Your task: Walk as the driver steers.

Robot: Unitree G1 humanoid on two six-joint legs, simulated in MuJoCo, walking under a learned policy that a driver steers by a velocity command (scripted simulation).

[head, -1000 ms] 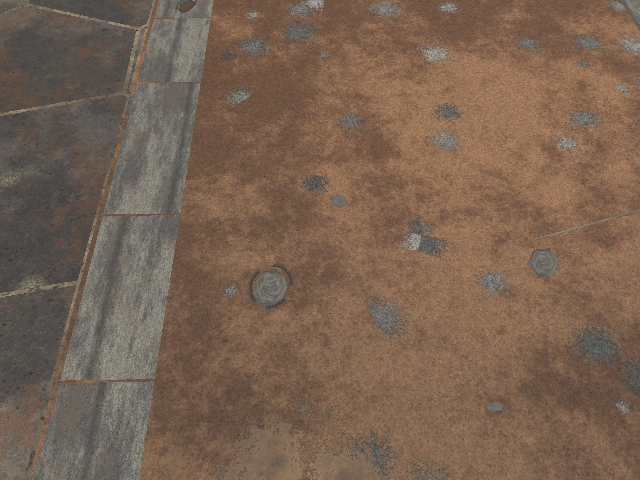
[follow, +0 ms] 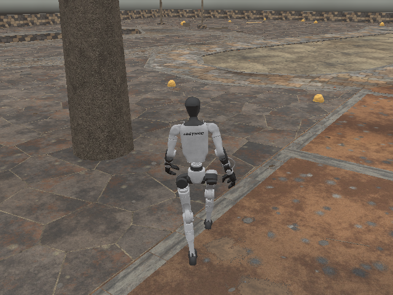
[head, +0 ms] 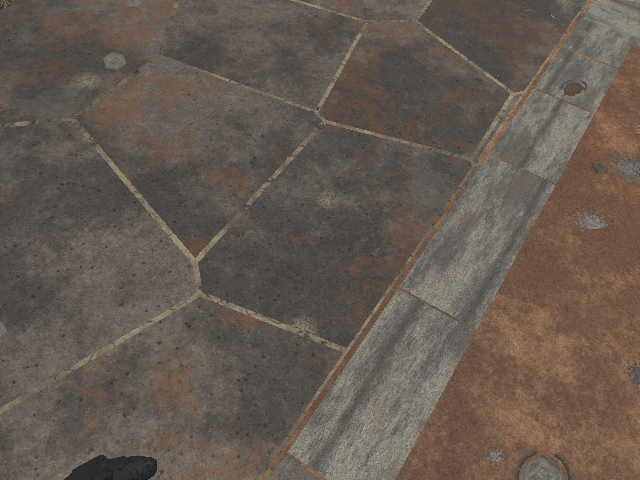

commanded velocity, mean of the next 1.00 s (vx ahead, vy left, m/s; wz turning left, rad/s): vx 0.07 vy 0.00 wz -0.85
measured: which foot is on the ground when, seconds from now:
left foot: down 0.00-0.04, up 0.06-0.48, down 0.50-0.98, up 1.00-1.00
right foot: up 0.00-0.04, down 0.06-0.48, up 0.50-0.96, down 0.98-1.00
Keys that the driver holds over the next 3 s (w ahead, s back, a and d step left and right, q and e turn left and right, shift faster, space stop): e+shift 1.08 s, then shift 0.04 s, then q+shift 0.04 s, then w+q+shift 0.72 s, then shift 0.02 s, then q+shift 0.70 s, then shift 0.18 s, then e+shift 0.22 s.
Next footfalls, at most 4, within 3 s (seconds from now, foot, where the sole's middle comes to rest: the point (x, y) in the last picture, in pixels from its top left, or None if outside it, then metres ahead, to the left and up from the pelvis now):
0.06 right None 0.28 -0.05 -0.77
0.50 left None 0.38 0.14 -0.77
0.98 right None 0.16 -0.02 -0.77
1.56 left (310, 468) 0.46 -0.03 -0.77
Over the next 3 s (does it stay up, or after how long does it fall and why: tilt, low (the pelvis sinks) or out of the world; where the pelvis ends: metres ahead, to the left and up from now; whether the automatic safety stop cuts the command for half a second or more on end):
stays up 0.91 -0.41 0.00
